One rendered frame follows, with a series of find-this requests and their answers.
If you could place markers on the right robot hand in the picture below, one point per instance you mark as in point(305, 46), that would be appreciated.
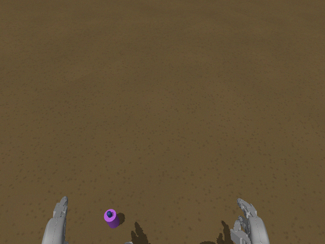
point(255, 230)

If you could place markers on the bottle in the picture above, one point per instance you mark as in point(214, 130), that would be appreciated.
point(111, 218)

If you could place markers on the left robot hand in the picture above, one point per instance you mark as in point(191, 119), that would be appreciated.
point(56, 227)

